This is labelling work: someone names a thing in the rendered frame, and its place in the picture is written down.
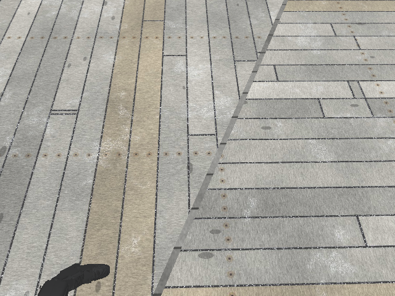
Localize robot left hand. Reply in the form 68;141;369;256
38;263;110;296

